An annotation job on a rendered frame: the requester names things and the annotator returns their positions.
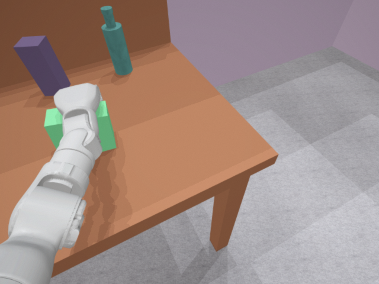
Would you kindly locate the left robot upper arm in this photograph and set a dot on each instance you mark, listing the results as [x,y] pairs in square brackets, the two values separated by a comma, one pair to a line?
[49,220]

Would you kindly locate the robot left forearm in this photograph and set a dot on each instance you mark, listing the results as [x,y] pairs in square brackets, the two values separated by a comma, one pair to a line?
[70,167]

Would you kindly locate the left robot hand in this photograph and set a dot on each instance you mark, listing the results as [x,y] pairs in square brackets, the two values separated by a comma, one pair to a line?
[86,95]

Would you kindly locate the sponge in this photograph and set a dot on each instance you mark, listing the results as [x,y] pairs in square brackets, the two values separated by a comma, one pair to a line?
[54,127]

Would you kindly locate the table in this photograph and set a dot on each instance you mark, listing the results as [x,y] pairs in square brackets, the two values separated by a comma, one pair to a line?
[179,142]

